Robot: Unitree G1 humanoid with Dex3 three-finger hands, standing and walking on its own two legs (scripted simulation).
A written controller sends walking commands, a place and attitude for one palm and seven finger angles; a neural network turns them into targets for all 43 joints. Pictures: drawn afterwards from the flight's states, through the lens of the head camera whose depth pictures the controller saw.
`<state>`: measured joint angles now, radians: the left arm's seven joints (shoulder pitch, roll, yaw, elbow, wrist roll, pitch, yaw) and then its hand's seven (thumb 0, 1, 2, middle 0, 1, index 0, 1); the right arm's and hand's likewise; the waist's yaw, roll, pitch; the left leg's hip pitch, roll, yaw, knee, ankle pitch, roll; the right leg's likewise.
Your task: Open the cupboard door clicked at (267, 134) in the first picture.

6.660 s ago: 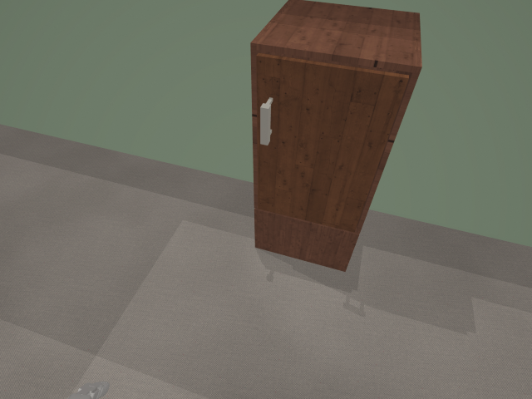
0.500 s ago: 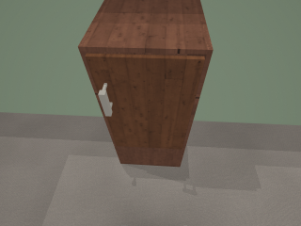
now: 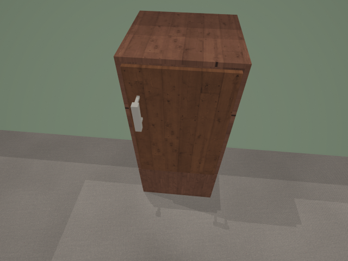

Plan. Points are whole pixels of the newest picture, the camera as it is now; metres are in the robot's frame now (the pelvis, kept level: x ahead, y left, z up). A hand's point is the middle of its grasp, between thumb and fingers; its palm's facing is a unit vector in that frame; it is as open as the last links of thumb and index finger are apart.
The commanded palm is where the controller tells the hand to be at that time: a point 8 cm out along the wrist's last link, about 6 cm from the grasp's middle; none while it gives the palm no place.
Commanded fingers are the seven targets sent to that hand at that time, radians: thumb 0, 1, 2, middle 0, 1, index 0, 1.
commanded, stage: come to a stop and stand still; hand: left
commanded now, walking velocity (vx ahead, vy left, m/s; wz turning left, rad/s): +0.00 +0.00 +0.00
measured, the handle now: (138, 113) +0.59 +0.17 -0.04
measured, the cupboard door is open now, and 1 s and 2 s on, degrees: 0 0 0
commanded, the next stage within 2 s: look again from close up in 0.38 s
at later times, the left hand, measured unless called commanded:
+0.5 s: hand out of the picture -0.04 +0.13 -0.17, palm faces +0.05 -0.99 -0.13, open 7.4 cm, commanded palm none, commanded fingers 0.00 0.90 0.90 -0.20 -0.30 -0.20 -0.30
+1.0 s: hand out of the picture +0.04 +0.18 -0.17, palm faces +0.01 -0.98 -0.21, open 7.4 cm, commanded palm none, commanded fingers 0.00 0.90 0.90 -0.20 -0.30 -0.20 -0.30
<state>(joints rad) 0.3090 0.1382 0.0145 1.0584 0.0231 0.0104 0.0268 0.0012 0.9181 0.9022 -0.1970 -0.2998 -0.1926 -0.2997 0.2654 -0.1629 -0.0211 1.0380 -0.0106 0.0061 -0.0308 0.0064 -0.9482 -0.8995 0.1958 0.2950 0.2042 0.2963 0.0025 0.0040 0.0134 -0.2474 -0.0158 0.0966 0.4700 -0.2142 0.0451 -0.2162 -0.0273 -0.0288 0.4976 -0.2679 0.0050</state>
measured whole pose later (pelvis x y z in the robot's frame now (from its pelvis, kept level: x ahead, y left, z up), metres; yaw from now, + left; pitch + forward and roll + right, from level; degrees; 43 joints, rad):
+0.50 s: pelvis -0.02 -0.02 +0.00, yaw +1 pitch -1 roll +0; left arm 0.36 0.10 -0.01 1.11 0.02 -0.02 0.04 0.00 0.91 0.90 -0.20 -0.30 -0.19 -0.30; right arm 0.36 -0.10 0.01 1.13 -0.01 0.01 -0.02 0.00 -0.91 -0.90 0.19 0.29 0.20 0.30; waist 0.00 0.00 0.00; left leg -0.27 0.01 0.07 0.45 -0.18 0.02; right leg -0.22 0.00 -0.05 0.45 -0.23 -0.02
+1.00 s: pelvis +0.02 +0.00 +0.00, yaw +0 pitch +0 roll +0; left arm 0.29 0.16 0.00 1.06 0.02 -0.03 0.04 0.00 0.92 0.90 -0.20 -0.30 -0.19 -0.30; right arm 0.29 -0.16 0.01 1.08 -0.01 -0.03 -0.02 0.01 -0.92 -0.90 0.19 0.29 0.20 0.30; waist -0.01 0.00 0.00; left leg -0.23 -0.02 0.09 0.48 -0.25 0.04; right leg -0.20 -0.02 -0.03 0.49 -0.30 0.00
